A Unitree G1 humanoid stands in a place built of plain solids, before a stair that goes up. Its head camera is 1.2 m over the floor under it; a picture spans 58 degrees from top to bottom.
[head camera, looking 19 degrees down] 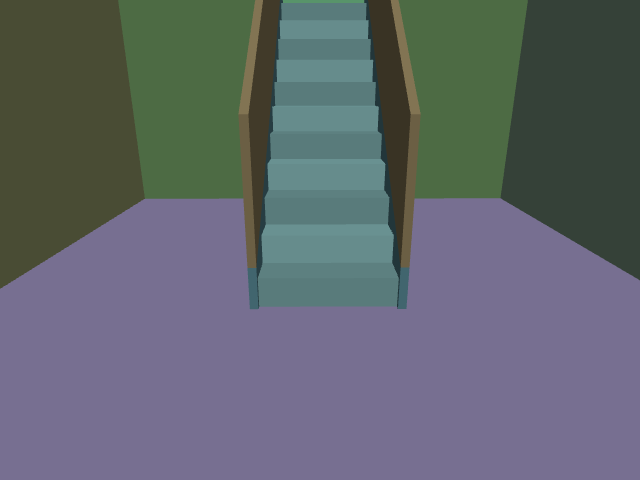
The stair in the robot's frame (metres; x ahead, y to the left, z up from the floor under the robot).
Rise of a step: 0.18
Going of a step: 0.23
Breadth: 0.81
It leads straight ahead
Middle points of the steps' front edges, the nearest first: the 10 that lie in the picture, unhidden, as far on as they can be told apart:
2.28 -0.05 0.18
2.51 -0.05 0.36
2.75 -0.05 0.55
2.98 -0.04 0.73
3.22 -0.04 0.91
3.45 -0.04 1.09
3.68 -0.04 1.27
3.92 -0.04 1.45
4.15 -0.04 1.63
4.38 -0.04 1.81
